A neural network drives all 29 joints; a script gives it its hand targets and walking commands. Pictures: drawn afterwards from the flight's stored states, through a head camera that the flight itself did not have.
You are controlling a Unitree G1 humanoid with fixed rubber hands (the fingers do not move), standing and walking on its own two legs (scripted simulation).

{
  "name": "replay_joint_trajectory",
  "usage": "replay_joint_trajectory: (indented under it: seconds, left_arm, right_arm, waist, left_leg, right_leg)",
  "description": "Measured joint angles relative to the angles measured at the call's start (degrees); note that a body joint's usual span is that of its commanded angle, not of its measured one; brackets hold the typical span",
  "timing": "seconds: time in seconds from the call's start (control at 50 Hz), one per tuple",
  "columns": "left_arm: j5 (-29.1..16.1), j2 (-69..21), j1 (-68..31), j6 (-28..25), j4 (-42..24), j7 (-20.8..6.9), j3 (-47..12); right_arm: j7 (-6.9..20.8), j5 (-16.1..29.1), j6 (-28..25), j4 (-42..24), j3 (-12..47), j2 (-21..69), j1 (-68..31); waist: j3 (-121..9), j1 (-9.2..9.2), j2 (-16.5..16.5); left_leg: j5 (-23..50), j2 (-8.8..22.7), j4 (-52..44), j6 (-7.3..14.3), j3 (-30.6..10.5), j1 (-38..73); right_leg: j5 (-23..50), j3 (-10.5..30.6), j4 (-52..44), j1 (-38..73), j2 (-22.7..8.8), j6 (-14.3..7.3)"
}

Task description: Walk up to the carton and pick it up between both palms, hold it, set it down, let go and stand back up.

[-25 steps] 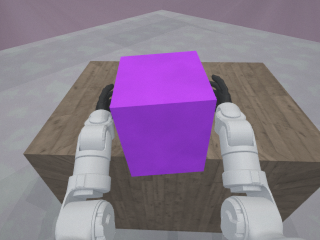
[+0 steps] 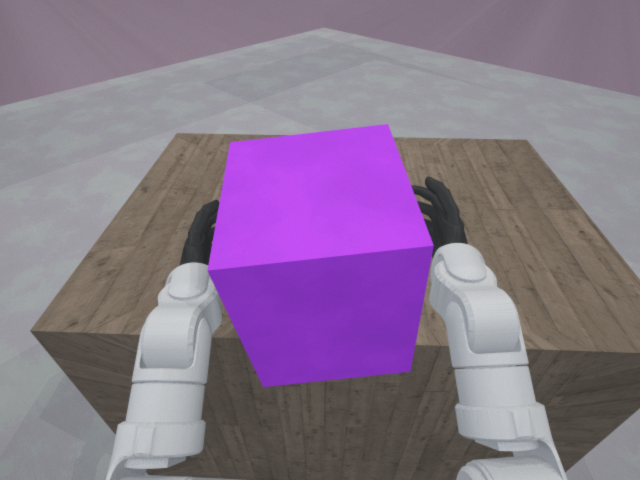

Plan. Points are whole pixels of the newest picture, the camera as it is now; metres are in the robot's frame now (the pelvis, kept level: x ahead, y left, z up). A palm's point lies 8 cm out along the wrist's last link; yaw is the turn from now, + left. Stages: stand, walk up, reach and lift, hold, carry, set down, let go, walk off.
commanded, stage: hold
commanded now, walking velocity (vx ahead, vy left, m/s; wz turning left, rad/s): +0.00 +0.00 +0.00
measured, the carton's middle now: (323, 260) +0.37 +0.01 +0.13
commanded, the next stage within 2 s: set down in 1.14 s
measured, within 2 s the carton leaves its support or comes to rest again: neither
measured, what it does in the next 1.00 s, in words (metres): stands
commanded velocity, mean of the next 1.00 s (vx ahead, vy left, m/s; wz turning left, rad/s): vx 0.00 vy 0.00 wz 0.00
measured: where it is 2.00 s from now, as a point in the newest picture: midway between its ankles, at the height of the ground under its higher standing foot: outside the picture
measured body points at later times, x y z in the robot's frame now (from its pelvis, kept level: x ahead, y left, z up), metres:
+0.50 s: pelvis -0.05 +0.01 -0.01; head -0.08 +0.00 +0.44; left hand +0.36 +0.16 +0.17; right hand +0.36 -0.14 +0.19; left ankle -0.01 +0.11 -0.76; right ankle +0.02 -0.11 -0.75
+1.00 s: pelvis +0.00 +0.00 +0.00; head -0.02 +0.00 +0.45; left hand +0.37 +0.15 +0.15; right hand +0.38 -0.14 +0.18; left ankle -0.01 +0.11 -0.76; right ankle +0.02 -0.11 -0.76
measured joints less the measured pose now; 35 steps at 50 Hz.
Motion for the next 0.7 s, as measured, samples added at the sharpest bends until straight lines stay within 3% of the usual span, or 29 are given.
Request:
replay_joint_trajectory:
  seconds: [0.1, 0.22, 0.32, 0.42, 0.5, 0.7]
  left_arm:
    - [1.5, -1.8, 2.5, 4.5, -3.8, -1.1, 0.8]
    - [2.1, -2.4, -2.3, 4.7, -1.3, -1.8, 3.2]
    - [4.0, -1.7, -10.5, 1.7, 5.1, -2.5, 5.8]
    - [8.4, -2.1, -18.2, -1.3, 17.9, -4.1, 9.9]
    - [11.1, -1.7, -21.4, -4.1, 27.4, -5.5, 12.7]
    - [7.2, -0.3, -19.5, -11.7, 30.1, -3.7, 10.6]
  right_arm:
    - [1.3, -2.1, 3.4, -3.3, -0.3, 1.7, 3.1]
    - [1.9, -3.6, 3.7, -1.5, -2.4, 2.0, -1.0]
    - [3.0, -5.3, 0.4, 5.2, -5.9, 1.5, -9.2]
    - [5.6, -10.0, -2.8, 17.4, -10.9, 1.3, -16.3]
    - [6.4, -13.2, -5.3, 26.4, -13.8, 1.5, -19.2]
    - [3.8, -8.4, -9.7, 27.9, -11.1, 0.0, -19.5]
  waist:
    - [2.9, 0.48, 0.2]
    - [3.0, 0.47, -0.1]
    - [0.0, 0.46, 0.0]
    - [-2.2, 0.52, 0.8]
    - [-2.4, 0.11, 0.2]
    - [-4.0, -0.29, 0.4]
  left_leg:
    - [0.6, -0.4, 0.0, 0.2, -0.2, 1.8]
    - [1.7, -1.0, 2.6, 0.6, -0.2, -4.0]
    - [2.0, -0.8, 5.0, 0.7, 0.3, -9.7]
    - [1.5, -0.2, 6.4, 0.7, 0.5, -11.4]
    - [1.1, -0.5, 7.1, 0.8, 1.0, -11.4]
    - [0.1, -0.6, 7.7, 0.6, 0.7, -14.1]
  right_leg:
    - [0.7, -0.2, -0.4, 2.1, -0.4, 0.2]
    - [1.8, -0.3, 2.1, -3.6, -1.0, 0.3]
    - [0.8, 0.2, 4.6, -9.4, -0.8, -0.2]
    - [-2.2, 0.4, 6.1, -11.0, -0.3, -0.4]
    - [-0.5, 0.9, 6.6, -11.3, -0.5, -0.2]
    - [0.3, 0.7, 7.6, -14.2, -0.7, -0.1]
